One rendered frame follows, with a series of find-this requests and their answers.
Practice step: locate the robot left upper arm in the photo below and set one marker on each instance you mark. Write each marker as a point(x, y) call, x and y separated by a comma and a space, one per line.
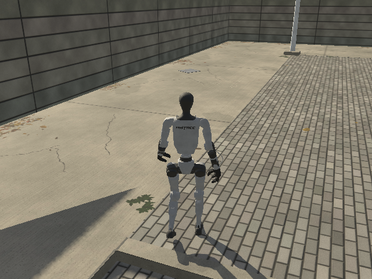
point(168, 122)

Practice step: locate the robot right forearm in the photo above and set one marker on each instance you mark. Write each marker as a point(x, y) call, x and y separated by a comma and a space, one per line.
point(213, 158)

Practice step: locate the robot left thigh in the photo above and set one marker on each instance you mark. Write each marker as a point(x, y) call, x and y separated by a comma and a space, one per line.
point(173, 176)

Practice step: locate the robot left forearm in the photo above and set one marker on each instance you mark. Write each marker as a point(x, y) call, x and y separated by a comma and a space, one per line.
point(160, 150)

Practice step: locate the left robot hand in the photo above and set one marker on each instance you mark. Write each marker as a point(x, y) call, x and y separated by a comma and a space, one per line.
point(162, 159)

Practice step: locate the robot right upper arm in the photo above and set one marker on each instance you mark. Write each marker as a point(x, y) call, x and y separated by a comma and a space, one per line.
point(206, 133)

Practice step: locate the humanoid robot head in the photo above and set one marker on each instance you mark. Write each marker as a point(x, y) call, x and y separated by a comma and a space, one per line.
point(186, 100)

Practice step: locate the right robot hand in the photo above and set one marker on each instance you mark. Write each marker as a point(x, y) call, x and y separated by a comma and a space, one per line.
point(216, 175)

